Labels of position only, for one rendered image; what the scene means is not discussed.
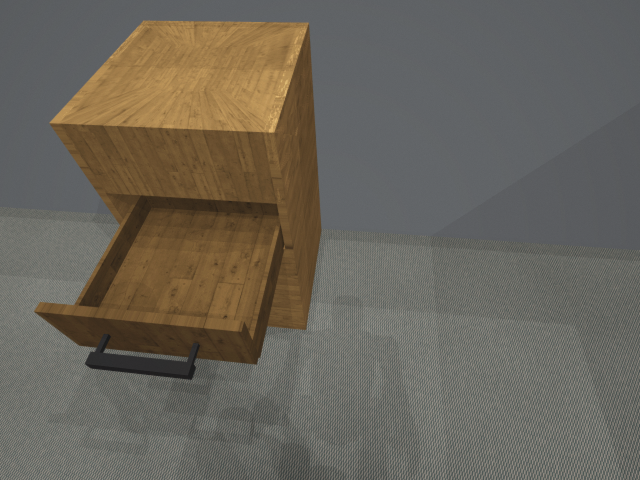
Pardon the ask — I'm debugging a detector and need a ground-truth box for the drawer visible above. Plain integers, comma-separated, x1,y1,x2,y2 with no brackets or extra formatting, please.
34,195,284,365

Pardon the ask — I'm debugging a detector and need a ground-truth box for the cabinet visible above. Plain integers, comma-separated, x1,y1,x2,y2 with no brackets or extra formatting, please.
49,21,321,330

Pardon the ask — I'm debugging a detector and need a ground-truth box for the handle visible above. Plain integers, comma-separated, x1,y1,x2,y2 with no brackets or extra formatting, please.
85,334,200,380

